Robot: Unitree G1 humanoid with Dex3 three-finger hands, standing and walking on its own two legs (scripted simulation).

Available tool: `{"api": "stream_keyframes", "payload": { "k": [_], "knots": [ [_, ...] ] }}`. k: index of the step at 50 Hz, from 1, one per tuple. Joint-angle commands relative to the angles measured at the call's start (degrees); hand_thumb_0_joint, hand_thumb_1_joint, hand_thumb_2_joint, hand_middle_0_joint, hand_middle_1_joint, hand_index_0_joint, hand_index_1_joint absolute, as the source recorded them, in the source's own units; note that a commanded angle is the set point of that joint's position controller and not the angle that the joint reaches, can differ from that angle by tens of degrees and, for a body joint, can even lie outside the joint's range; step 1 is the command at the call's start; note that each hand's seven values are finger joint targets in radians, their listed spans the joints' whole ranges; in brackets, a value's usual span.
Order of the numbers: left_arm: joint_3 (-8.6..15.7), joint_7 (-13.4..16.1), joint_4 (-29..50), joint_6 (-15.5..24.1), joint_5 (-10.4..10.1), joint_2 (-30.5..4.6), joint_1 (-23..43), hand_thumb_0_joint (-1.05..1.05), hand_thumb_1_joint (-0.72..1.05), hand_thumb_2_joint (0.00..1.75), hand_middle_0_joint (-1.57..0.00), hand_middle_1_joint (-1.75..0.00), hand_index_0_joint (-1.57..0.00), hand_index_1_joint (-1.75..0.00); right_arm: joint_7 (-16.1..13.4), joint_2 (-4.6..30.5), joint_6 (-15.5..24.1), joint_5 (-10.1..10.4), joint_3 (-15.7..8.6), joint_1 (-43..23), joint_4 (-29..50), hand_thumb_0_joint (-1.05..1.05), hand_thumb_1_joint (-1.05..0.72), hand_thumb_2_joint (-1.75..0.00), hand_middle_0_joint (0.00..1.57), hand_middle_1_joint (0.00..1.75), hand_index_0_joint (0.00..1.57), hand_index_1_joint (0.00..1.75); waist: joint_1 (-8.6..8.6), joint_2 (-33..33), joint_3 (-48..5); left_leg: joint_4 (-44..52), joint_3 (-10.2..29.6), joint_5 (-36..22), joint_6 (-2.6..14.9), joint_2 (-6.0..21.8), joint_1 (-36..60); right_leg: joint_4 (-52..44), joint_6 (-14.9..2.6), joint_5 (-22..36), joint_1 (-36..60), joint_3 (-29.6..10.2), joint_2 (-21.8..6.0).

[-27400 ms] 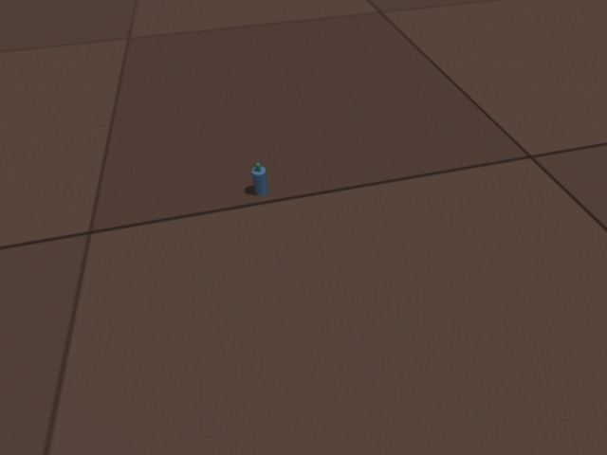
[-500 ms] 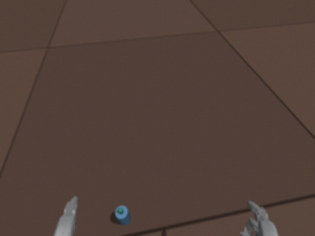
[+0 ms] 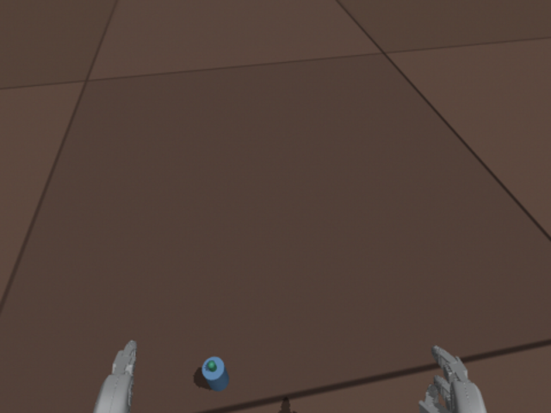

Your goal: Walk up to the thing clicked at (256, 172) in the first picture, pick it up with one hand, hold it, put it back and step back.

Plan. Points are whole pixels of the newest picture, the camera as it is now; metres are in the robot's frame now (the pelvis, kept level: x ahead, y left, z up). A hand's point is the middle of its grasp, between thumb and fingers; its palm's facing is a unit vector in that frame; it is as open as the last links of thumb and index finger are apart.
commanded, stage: home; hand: left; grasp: from the side
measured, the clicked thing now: (215, 372) +0.37 +0.21 -0.63
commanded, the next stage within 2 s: stand in 0.64 s
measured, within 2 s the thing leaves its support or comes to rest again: neither
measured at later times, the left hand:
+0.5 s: hand (157, 395) +0.18 +0.19 -0.05, palm faces +0.10 -0.96 -0.28, open 17.6 cm
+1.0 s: hand (156, 401) +0.17 +0.19 -0.05, palm faces +0.11 -0.95 -0.28, open 14.2 cm
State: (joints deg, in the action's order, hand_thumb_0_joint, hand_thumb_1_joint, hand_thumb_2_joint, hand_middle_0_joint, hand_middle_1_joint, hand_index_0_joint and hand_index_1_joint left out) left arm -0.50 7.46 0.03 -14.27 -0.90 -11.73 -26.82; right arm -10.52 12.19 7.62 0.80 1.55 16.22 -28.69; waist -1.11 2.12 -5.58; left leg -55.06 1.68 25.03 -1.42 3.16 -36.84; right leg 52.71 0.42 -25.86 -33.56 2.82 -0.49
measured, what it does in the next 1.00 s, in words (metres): stands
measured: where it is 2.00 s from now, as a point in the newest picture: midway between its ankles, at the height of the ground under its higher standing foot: outside the picture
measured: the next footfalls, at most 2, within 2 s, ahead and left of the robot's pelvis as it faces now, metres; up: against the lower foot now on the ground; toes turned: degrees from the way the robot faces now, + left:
none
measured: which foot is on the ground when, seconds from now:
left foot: down 0.00-1.00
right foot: down 0.00-1.00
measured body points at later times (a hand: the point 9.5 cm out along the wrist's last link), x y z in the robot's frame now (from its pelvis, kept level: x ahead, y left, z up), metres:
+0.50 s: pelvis +0.01 +0.01 +0.00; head +0.03 +0.01 +0.45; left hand +0.17 +0.24 -0.03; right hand +0.17 -0.23 -0.07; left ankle +0.03 +0.13 -0.69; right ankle +0.01 -0.13 -0.69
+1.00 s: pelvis +0.01 +0.01 +0.00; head +0.02 +0.01 +0.45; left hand +0.16 +0.24 -0.03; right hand +0.17 -0.24 -0.07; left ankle +0.03 +0.13 -0.69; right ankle +0.01 -0.13 -0.69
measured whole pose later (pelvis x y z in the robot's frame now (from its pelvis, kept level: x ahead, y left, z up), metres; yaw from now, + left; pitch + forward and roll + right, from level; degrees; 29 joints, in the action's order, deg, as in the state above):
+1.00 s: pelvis +0.01 +0.01 +0.00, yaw +0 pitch +6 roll -2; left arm -0.4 7.7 -0.2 -14.9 -0.7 -11.6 -26.5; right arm -10.4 12.0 7.0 0.6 1.4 16.3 -29.0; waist -1.0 2.0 -5.8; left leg -54.9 1.5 25.6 -0.9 2.9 -35.8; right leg 51.9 0.9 -26.0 -32.3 2.6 -0.7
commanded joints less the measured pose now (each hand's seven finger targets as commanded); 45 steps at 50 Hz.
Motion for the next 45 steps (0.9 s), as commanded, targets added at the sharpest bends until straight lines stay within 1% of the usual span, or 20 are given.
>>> {"api": "stream_keyframes", "payload": {
  "k": [1,2,4,6,11,12,15,20,21,22,23,26,32,33,34,37,39,40,42,45],
  "knots": [
    [3.0,0.7,11.7,3.1,0.6,-5.8,1.9,0.00,-0.57,0.04,-0.05,-0.05,-0.05,-0.05,-0.7,6.6,3.7,-0.4,-3.0,-4.2,9.2,0.00,-0.90,-0.90,0.20,0.30,0.20,0.30,-0.53,-0.9,-5.0,9.2,-1.8,-6.1,1.79,-2.4,5.7,-10.1,-0.58,6.3,1.2,0.4,1.6],
    [3.3,0.8,11.8,3.0,0.6,-5.9,1.4,0.00,-0.57,0.04,-0.05,-0.05,-0.05,-0.05,-0.6,6.4,3.7,-0.4,-2.9,-4.1,9.1,0.00,-0.90,-0.90,0.20,0.30,0.20,0.30,-0.05,0.0,-5.4,9.1,-1.8,-7.1,1.70,-2.5,5.7,-9.8,-0.65,7.3,1.6,0.5,1.6],
    [2.6,0.8,11.0,2.9,0.8,-5.3,1.1,0.00,-0.58,0.04,-0.05,-0.05,-0.05,-0.05,-0.6,6.6,3.6,-0.5,-3.1,-3.9,8.8,0.00,-0.90,-0.90,0.20,0.30,0.20,0.30,-0.20,0.2,-5.6,9.2,-1.5,-8.6,1.54,-2.2,6.4,-9.1,-0.78,8.6,1.3,0.9,1.9],
    [3.2,0.7,10.5,2.9,0.8,-5.7,0.4,0.00,-0.58,0.04,-0.05,-0.05,-0.05,-0.05,-0.7,6.9,3.4,-0.5,-3.4,-3.5,9.0,0.00,-0.90,-0.90,0.20,0.30,0.20,0.30,-0.43,-1.4,-6.6,8.5,-1.7,-10.7,1.70,-2.2,6.7,-9.2,-0.58,10.7,1.9,0.7,1.9],
    [3.4,0.8,11.5,2.8,0.8,-6.0,1.8,0.00,-0.58,0.04,-0.05,-0.05,-0.05,-0.05,-0.6,6.3,3.2,-0.5,-3.0,-4.0,8.7,0.00,-0.90,-0.90,0.20,0.30,0.20,0.30,0.12,-0.2,-5.0,8.8,-1.8,-9.9,1.62,-2.3,5.9,-9.6,-0.63,10.0,1.9,0.6,1.7],
    [3.1,0.7,11.2,2.8,0.8,-5.6,1.4,0.00,-0.58,0.04,-0.05,-0.05,-0.05,-0.05,-0.7,6.4,3.3,-0.6,-3.0,-3.9,9.1,0.00,-0.90,-0.90,0.20,0.30,0.20,0.30,-0.28,-0.8,-5.9,8.7,-1.8,-10.3,1.67,-2.3,6.5,-9.7,-0.55,10.5,2.2,0.6,1.8],
    [3.8,0.8,11.6,2.6,0.7,-6.1,1.4,0.00,-0.58,0.04,-0.05,-0.05,-0.05,-0.05,-0.6,6.3,3.3,-0.5,-3.0,-3.9,8.9,0.00,-0.90,-0.90,0.20,0.30,0.20,0.30,0.00,-0.5,-5.9,8.6,-1.9,-10.5,1.71,-2.4,6.3,-9.7,-0.53,10.8,2.7,0.5,1.5],
    [2.9,0.7,11.6,2.4,0.6,-5.3,1.7,0.00,-0.58,0.04,-0.05,-0.05,-0.05,-0.05,-0.4,6.5,3.1,-0.5,-3.0,-3.8,8.9,0.00,-0.90,-0.90,0.20,0.30,0.20,0.30,-0.17,0.4,-5.4,9.4,-1.4,-9.6,1.52,-2.2,6.4,-9.2,-0.80,9.6,2.1,1.0,1.7],
    [3.4,0.8,11.4,2.4,0.7,-5.8,1.0,0.00,-0.58,0.04,-0.05,-0.05,-0.05,-0.05,-0.5,6.6,3.0,-0.6,-3.2,-3.8,8.8,0.00,-0.90,-0.90,0.20,0.30,0.20,0.30,-0.07,-0.1,-6.3,9.3,-1.3,-10.5,1.53,-2.1,6.8,-9.1,-0.74,10.3,2.4,1.1,1.9],
    [2.8,0.8,11.1,2.4,0.8,-5.2,0.5,0.00,-0.57,0.04,-0.05,-0.05,-0.05,-0.05,-0.5,6.6,3.0,-0.6,-3.2,-3.7,8.9,0.00,-0.90,-0.90,0.20,0.30,0.20,0.30,-0.16,0.2,-6.2,9.4,-1.2,-11.5,1.41,-2.0,7.2,-8.6,-0.82,11.1,2.4,1.2,1.9],
    [3.6,0.8,11.9,2.5,0.7,-6.0,0.7,0.00,-0.59,0.03,-0.05,-0.05,-0.05,-0.05,-0.4,6.5,2.8,-0.6,-3.2,-3.3,8.9,0.00,-0.90,-0.90,0.20,0.30,0.20,0.30,0.07,0.4,-7.5,8.9,-1.3,-12.9,1.42,-2.1,7.5,-8.7,-0.78,12.4,3.2,1.2,1.9],
    [2.7,0.8,10.9,2.3,0.8,-5.3,0.8,0.00,-0.58,0.04,-0.05,-0.05,-0.05,-0.05,-0.4,6.4,2.7,-0.6,-3.1,-3.1,8.6,0.00,-0.90,-0.90,0.20,0.30,0.20,0.30,-0.27,0.5,-6.8,9.1,-1.1,-13.7,1.31,-1.9,7.6,-8.3,-0.88,12.9,2.8,1.3,2.0],
    [3.0,0.8,11.1,2.4,0.7,-5.7,1.9,0.00,-0.56,0.05,-0.05,-0.05,-0.05,-0.05,-0.3,6.5,2.8,-0.6,-3.1,-3.7,9.0,0.00,-0.90,-0.90,0.20,0.30,0.20,0.30,-0.11,-0.2,-4.9,9.7,-1.1,-10.7,1.45,-2.0,6.6,-9.0,-0.80,10.3,2.1,1.3,1.9],
    [3.3,0.9,10.9,2.3,0.8,-5.7,0.7,0.00,-0.57,0.05,-0.05,-0.05,-0.05,-0.05,-0.5,6.5,2.7,-0.6,-3.2,-3.6,9.1,0.00,-0.90,-0.90,0.20,0.30,0.20,0.30,0.01,-0.6,-6.8,9.1,-1.3,-12.0,1.49,-2.1,7.3,-9.1,-0.71,11.6,2.8,1.2,1.9],
    [2.9,0.8,10.4,2.1,0.7,-5.4,1.0,0.00,-0.56,0.05,-0.05,-0.05,-0.05,-0.05,-0.5,6.5,2.7,-0.5,-3.1,-3.7,9.1,0.00,-0.90,-0.90,0.20,0.30,0.20,0.30,-0.29,-1.2,-5.2,9.0,-1.7,-11.1,1.64,-2.3,6.5,-9.7,-0.58,11.2,2.2,1.0,1.6],
    [3.0,0.7,10.8,2.3,0.7,-5.4,1.1,0.00,-0.56,0.05,-0.05,-0.05,-0.05,-0.05,-0.4,6.3,2.8,-0.6,-2.9,-3.5,8.7,0.00,-0.90,-0.90,0.20,0.30,0.20,0.30,-0.05,-0.8,-5.9,9.0,-1.6,-11.6,1.61,-2.2,6.9,-9.2,-0.59,11.5,3.0,1.0,1.6],
    [3.5,0.9,11.2,2.3,0.7,-5.7,0.8,0.00,-0.40,0.21,-0.20,-0.21,-0.20,-0.21,-0.5,6.3,2.7,-0.5,-3.0,-3.8,9.2,0.00,-0.90,-0.90,0.20,0.30,0.20,0.30,0.25,-1.2,-6.3,8.6,-1.8,-12.3,1.64,-2.3,6.8,-9.5,-0.54,12.4,3.5,0.8,1.5],
    [3.7,0.9,11.3,2.2,0.8,-6.1,1.3,0.00,-0.32,0.29,-0.20,-0.29,-0.20,-0.29,-0.6,6.6,2.7,-0.5,-3.3,-3.5,9.1,0.00,-0.90,-0.90,0.20,0.30,0.20,0.30,-0.18,-1.2,-7.5,8.4,-1.8,-13.1,1.68,-2.3,7.4,-9.3,-0.48,13.3,3.6,0.8,1.6],
    [3.1,0.9,11.3,2.1,0.9,-5.6,1.4,0.00,-0.16,0.45,-0.20,-0.30,-0.20,-0.30,-0.6,6.4,2.7,-0.6,-3.2,-3.4,8.7,0.00,-0.90,-0.90,0.20,0.30,0.20,0.30,-0.46,-0.4,-7.1,8.5,-1.8,-13.4,1.58,-2.2,7.6,-9.0,-0.55,13.7,3.4,0.7,1.5],
    [3.1,0.9,9.6,2.2,0.8,-5.3,1.1,0.00,0.08,0.69,-0.20,-0.30,-0.20,-0.30,-0.6,6.5,2.8,-0.7,-3.2,-3.7,8.8,0.00,-0.90,-0.90,0.20,0.30,0.20,0.30,-0.34,-1.0,-5.0,9.1,-1.8,-10.2,1.71,-2.3,6.4,-9.7,-0.54,10.5,2.2,0.9,1.6]
  ]
}}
